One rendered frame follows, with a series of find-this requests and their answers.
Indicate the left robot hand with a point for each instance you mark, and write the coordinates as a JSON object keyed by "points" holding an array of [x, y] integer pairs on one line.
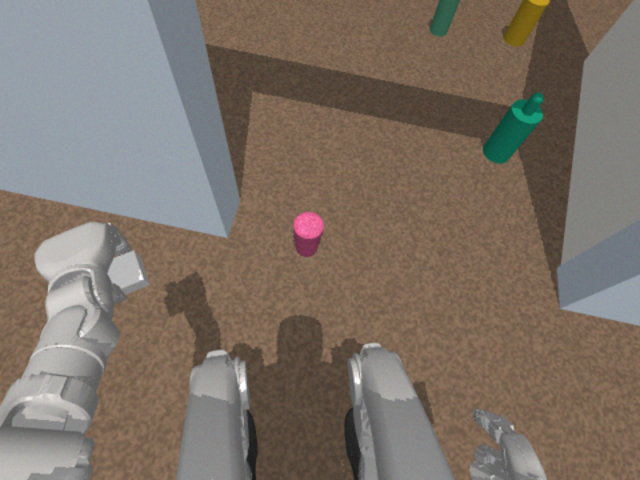
{"points": [[92, 243]]}

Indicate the right robot foot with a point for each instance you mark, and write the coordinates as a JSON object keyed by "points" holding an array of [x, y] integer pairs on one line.
{"points": [[352, 446]]}

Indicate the left robot arm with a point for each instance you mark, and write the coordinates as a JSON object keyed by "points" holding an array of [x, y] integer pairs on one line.
{"points": [[46, 412]]}

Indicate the right robot hand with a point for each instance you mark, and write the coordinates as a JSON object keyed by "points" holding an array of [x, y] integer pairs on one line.
{"points": [[516, 460]]}

